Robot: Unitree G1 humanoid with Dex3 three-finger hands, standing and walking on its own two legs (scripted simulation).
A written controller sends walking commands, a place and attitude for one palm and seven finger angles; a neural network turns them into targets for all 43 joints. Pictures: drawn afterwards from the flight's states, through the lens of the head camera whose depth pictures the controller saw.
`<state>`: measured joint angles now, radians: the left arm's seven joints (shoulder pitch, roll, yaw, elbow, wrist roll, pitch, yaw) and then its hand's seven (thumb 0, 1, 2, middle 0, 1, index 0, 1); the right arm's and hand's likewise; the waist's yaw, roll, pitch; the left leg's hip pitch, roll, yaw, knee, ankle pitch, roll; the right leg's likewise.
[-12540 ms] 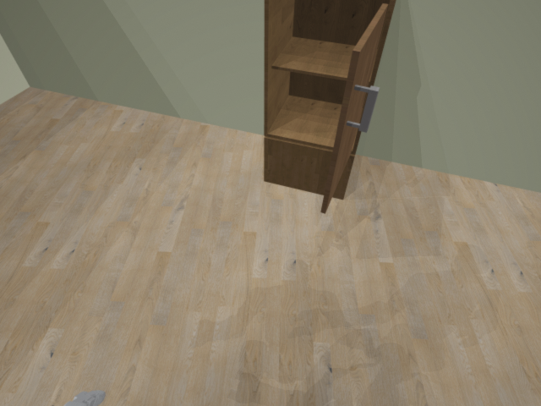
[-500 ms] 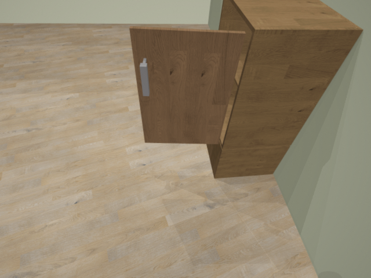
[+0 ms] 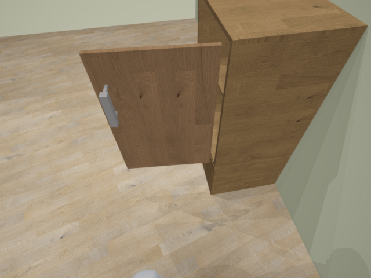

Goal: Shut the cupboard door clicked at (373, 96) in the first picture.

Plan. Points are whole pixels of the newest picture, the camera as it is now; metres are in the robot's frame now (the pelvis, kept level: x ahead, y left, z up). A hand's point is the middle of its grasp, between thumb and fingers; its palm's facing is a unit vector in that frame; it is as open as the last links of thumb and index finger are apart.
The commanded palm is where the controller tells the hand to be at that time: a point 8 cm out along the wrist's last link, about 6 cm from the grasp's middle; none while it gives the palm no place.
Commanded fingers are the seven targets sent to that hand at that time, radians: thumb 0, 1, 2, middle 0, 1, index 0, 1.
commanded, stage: take the last steps up to it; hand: left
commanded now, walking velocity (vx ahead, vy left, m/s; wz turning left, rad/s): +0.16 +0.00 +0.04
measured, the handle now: (110, 105) +0.61 +0.27 -0.01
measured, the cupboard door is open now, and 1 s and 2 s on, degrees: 84 84 84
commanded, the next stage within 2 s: come to a stop and stand still in 0.02 s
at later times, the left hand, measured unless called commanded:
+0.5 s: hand out of the picture +0.07 +0.19 -0.17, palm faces +0.06 -0.98 -0.21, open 7.3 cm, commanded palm none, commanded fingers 0.00 0.90 0.90 -0.20 -0.30 -0.20 -0.30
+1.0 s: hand out of the picture +0.05 +0.12 -0.17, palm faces +0.07 -0.98 -0.20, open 7.2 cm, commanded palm none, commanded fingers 0.00 0.90 0.90 -0.20 -0.30 -0.20 -0.30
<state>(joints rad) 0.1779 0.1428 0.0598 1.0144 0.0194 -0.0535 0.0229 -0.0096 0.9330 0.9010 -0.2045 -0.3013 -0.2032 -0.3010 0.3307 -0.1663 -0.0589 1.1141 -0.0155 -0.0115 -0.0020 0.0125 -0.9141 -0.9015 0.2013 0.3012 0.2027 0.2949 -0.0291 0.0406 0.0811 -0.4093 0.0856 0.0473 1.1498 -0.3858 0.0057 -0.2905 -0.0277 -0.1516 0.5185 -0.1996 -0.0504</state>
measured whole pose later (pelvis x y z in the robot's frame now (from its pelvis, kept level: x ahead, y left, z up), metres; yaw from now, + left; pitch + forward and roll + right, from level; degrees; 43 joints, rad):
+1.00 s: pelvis +0.03 -0.06 +0.01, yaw +1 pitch -1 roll +0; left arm 0.23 0.16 0.03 1.11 0.01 0.01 0.03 0.01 0.94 0.90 -0.20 -0.30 -0.20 -0.30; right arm 0.31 -0.12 -0.01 1.17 -0.01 0.01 -0.03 0.01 -0.91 -0.90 0.20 0.30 0.20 0.29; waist 0.01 -0.01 0.05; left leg -0.15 0.05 0.00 0.42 -0.24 -0.04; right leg -0.21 0.02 -0.10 0.43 -0.20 -0.06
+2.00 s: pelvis +0.03 +0.01 +0.01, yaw +0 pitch -3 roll +0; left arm 0.34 0.16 0.00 1.07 0.03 0.01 0.03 0.00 0.91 0.90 -0.20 -0.30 -0.20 -0.30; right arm 0.31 -0.16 0.00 1.08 -0.01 0.00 -0.01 0.01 -0.91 -0.90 0.20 0.30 0.20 0.30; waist 0.00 -0.01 0.02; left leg -0.14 -0.04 0.06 0.45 -0.26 0.06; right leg -0.21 -0.06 -0.04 0.46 -0.20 0.03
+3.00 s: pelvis +0.20 +0.04 +0.00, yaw +5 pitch -2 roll +0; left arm 0.24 0.17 0.05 1.01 0.02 0.04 0.04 0.00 0.93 0.90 -0.20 -0.30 -0.20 -0.30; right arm 0.25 -0.14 -0.04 1.04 -0.01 0.00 -0.03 0.01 -0.94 -0.90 0.20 0.30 0.20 0.29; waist 0.01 -0.03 0.06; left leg -0.26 0.02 0.09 0.57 -0.28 0.03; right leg -0.27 -0.05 -0.06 0.58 -0.26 0.01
